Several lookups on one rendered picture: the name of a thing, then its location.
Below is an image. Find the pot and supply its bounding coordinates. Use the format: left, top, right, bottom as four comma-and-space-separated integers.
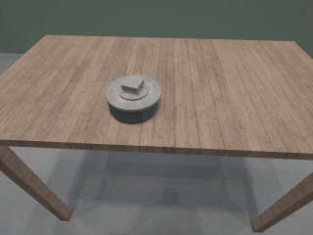
108, 102, 158, 124

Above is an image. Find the lid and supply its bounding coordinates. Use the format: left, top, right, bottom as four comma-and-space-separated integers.
106, 74, 161, 113

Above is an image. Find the knob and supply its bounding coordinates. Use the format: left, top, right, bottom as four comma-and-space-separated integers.
121, 75, 144, 93

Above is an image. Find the table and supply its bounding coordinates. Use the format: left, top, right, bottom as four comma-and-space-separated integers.
0, 34, 313, 233

